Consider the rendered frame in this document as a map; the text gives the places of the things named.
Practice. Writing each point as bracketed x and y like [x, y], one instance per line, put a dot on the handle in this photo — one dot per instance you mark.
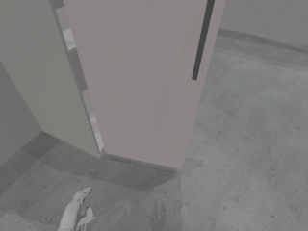
[203, 36]

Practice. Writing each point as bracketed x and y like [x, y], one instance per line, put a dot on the fridge door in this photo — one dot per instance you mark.
[138, 57]

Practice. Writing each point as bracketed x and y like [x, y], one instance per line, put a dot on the robot left hand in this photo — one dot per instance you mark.
[73, 213]

